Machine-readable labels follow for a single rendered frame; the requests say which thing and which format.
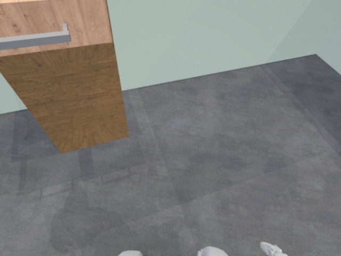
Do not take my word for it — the handle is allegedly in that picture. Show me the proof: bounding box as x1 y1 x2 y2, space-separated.
0 23 71 50

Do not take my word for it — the right robot hand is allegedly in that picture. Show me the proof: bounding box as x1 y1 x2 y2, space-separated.
260 242 288 256

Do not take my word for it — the drawer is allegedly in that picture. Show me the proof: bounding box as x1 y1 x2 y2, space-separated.
0 0 112 57

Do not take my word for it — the cabinet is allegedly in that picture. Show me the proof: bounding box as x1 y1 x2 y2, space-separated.
0 0 129 154

